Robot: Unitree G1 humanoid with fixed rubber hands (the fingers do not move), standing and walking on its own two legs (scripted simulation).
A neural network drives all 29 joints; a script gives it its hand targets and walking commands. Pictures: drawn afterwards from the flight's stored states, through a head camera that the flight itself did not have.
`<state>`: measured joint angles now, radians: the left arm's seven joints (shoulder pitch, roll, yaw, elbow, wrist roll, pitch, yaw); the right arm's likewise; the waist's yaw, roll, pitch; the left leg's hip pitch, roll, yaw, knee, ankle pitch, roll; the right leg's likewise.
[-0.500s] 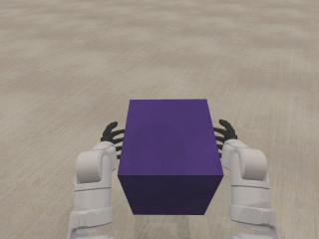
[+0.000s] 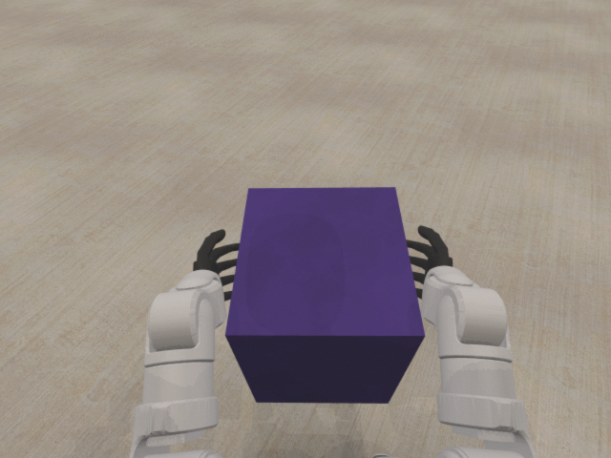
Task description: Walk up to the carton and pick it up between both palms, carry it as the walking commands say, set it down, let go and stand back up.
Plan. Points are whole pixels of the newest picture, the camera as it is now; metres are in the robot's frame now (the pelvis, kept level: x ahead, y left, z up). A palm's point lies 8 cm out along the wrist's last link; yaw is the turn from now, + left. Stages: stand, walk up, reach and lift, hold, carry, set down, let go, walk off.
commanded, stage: carry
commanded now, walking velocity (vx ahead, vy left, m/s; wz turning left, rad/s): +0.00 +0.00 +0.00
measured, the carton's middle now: (321, 301) +0.33 +0.00 +0.02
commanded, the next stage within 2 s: hold in 0.94 s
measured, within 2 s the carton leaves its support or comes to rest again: neither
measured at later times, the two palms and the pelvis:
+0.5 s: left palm (212, 286) +0.32 +0.15 +0.06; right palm (429, 283) +0.32 -0.14 +0.06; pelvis +0.00 +0.00 +0.00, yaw +0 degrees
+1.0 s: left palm (213, 291) +0.32 +0.15 +0.05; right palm (428, 288) +0.32 -0.14 +0.06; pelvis +0.01 +0.00 +0.00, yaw +0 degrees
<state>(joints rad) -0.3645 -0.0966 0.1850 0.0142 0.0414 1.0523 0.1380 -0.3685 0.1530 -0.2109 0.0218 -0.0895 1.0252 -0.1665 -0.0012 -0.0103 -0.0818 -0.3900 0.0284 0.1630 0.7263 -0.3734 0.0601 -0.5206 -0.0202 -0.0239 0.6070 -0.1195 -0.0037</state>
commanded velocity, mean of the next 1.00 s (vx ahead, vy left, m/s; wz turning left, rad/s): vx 0.00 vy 0.00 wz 0.00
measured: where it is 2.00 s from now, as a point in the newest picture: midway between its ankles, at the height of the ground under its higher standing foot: outside the picture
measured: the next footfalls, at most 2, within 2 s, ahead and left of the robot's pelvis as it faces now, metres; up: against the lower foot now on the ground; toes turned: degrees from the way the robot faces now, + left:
none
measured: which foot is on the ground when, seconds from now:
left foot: down 0.00-1.00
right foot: down 0.00-1.00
